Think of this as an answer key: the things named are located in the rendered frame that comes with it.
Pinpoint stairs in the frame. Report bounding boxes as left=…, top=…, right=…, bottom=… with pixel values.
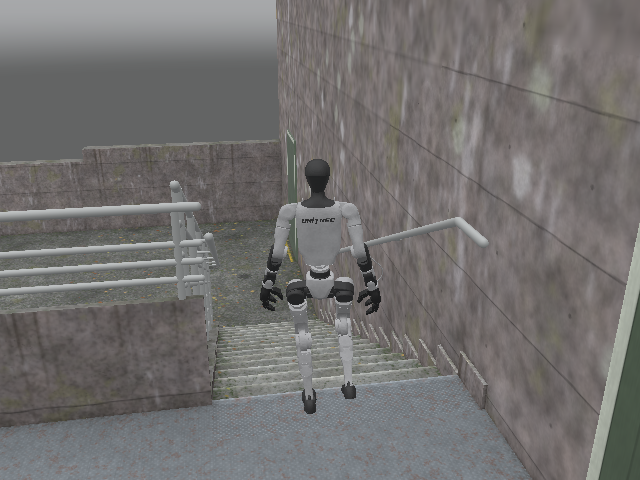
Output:
left=213, top=319, right=442, bottom=400

